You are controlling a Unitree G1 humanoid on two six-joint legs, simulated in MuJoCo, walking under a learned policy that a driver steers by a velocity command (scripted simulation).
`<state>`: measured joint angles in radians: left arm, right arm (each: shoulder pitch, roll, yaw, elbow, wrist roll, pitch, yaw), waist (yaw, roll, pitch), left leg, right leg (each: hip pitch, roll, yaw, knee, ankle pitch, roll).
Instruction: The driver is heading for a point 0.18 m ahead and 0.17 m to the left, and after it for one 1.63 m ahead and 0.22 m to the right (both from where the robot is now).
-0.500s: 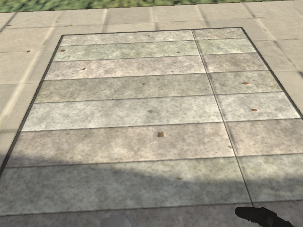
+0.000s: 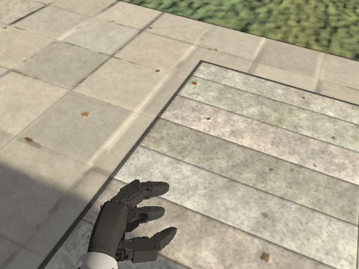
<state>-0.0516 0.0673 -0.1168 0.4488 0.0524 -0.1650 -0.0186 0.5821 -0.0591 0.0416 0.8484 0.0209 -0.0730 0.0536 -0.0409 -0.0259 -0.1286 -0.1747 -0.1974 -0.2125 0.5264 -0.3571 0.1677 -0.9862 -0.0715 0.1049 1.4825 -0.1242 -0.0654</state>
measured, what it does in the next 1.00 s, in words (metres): walks ahead: right foot, then left foot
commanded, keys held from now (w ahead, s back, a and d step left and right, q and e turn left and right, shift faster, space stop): w+q+shift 0.02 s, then q+shift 0.20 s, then e+shift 0.78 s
